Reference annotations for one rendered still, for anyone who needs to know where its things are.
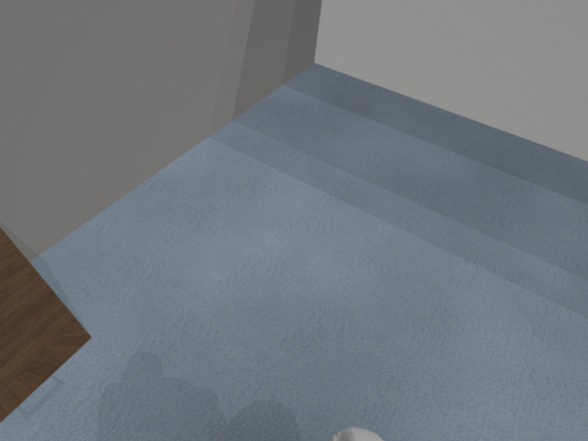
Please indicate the cabinet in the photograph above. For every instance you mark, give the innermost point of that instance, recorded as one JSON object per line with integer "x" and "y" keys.
{"x": 38, "y": 333}

